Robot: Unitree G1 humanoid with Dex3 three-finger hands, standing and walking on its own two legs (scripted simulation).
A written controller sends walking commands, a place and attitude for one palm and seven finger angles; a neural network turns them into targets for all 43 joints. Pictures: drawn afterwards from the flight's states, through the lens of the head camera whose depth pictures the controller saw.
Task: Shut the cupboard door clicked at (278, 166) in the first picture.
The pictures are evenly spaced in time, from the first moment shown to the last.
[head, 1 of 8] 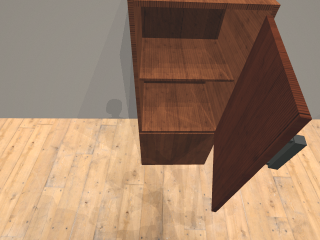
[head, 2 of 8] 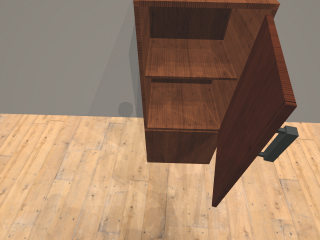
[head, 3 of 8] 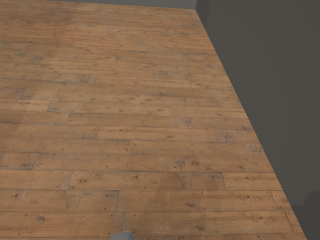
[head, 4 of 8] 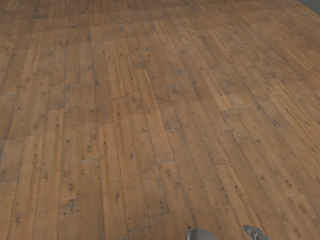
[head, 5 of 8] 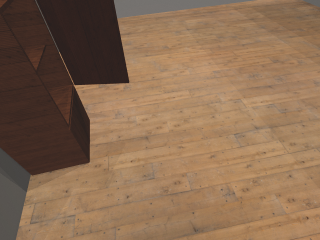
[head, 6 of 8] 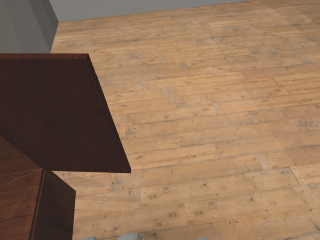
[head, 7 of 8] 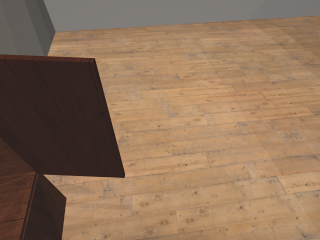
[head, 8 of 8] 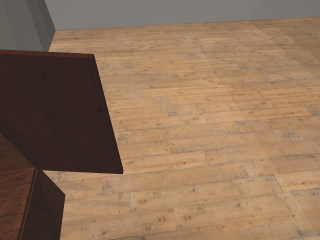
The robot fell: no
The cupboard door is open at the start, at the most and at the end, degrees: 77 77 77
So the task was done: no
